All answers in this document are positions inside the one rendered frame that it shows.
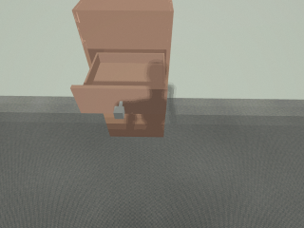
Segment drawer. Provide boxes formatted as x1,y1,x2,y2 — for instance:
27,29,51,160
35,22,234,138
70,52,168,115

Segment cabinet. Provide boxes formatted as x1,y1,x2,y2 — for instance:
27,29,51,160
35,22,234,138
72,0,174,138

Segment handle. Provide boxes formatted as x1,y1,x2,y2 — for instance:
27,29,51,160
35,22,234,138
113,101,125,120

